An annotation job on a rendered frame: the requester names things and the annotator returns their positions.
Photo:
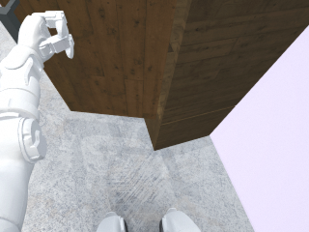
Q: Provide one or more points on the cupboard door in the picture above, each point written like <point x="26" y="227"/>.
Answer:
<point x="119" y="53"/>

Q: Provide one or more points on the robot left hand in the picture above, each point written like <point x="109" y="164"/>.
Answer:
<point x="34" y="33"/>

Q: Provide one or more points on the robot left forearm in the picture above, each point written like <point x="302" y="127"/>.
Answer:
<point x="20" y="89"/>

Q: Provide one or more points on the right robot shin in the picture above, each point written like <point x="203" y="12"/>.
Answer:
<point x="171" y="210"/>

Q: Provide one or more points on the left robot thigh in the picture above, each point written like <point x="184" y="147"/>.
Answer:
<point x="112" y="224"/>

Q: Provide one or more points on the left robot upper arm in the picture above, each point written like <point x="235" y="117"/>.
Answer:
<point x="22" y="144"/>

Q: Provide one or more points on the handle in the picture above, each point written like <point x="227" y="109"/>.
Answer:
<point x="9" y="19"/>

